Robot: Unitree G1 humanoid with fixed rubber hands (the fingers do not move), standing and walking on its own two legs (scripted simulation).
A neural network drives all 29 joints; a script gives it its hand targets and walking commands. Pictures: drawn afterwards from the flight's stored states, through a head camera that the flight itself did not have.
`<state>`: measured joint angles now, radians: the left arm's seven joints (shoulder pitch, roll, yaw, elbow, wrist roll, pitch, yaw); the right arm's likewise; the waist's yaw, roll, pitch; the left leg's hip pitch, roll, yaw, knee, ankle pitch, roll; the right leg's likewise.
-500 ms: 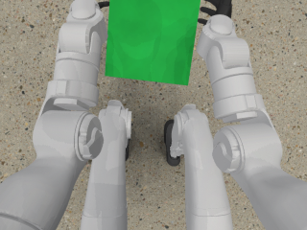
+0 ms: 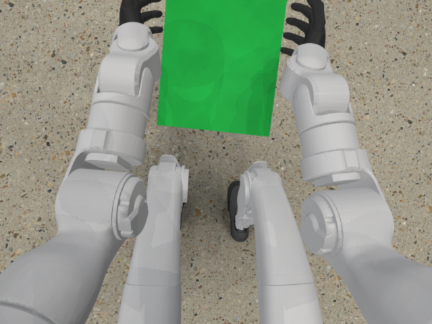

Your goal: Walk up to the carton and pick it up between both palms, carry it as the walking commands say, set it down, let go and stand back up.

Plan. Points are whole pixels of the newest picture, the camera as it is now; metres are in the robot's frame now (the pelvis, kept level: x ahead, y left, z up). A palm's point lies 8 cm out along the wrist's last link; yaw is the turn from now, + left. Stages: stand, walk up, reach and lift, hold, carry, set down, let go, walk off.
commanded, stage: reach and lift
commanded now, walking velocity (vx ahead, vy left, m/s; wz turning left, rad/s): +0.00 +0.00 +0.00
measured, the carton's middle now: (218, 66) +0.52 +0.01 -0.13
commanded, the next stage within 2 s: none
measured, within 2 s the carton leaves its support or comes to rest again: neither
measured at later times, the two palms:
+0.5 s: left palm (124, 13) +0.50 +0.13 +0.04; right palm (337, 45) +0.48 -0.12 +0.05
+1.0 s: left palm out of the picture +0.47 +0.15 +0.13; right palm (377, 16) +0.46 -0.11 +0.13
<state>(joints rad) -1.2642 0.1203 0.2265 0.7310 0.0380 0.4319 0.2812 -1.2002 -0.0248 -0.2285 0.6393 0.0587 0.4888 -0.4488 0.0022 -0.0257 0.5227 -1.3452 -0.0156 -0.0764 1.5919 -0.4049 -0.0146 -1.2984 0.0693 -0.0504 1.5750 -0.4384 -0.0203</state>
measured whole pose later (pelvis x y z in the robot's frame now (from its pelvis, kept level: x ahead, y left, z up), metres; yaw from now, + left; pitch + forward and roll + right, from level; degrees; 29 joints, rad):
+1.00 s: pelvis +0.02 +0.00 +0.12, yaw +2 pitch +2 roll -4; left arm -0.99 -0.02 0.24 0.72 0.07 0.43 0.31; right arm -0.90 0.06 -0.30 0.65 -0.03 0.46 -0.36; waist 0.00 -0.02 0.36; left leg -0.84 -0.02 -0.11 1.07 -0.27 -0.02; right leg -0.77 0.07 -0.05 1.02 -0.29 -0.02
